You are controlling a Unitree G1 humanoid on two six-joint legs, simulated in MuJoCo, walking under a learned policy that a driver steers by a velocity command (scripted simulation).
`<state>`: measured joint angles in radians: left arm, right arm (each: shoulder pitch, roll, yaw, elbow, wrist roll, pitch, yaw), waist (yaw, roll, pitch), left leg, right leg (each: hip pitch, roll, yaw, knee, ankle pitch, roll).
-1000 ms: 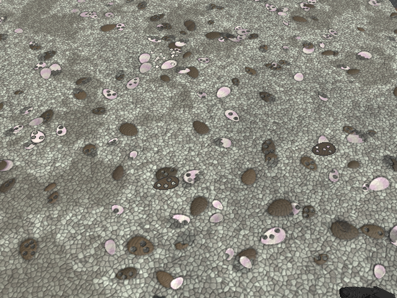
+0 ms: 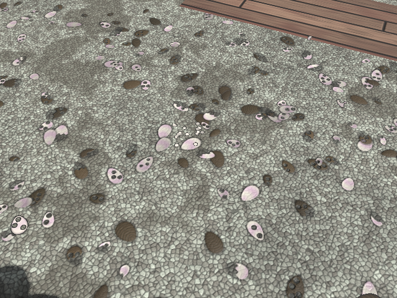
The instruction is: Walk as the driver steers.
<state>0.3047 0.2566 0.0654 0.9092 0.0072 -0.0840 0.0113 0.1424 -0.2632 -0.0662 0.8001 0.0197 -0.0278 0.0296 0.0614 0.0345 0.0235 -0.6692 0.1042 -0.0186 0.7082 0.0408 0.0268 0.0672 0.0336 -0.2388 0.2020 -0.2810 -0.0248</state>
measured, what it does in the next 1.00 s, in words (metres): walks ahead: left foot, then right foot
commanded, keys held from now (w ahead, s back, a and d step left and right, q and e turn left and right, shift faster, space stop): w+q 0.28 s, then e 0.72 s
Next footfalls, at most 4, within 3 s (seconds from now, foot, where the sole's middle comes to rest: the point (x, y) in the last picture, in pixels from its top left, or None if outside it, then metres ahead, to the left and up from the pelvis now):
0.14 left None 0.24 0.12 -0.78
0.60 right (223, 288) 0.53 -0.02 -0.78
1.00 left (154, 293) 0.49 0.21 -0.78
1.44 right None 0.42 -0.05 -0.78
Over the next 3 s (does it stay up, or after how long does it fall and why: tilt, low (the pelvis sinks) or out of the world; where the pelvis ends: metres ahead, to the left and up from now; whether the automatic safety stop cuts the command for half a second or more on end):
stays up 0.94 -0.44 -0.02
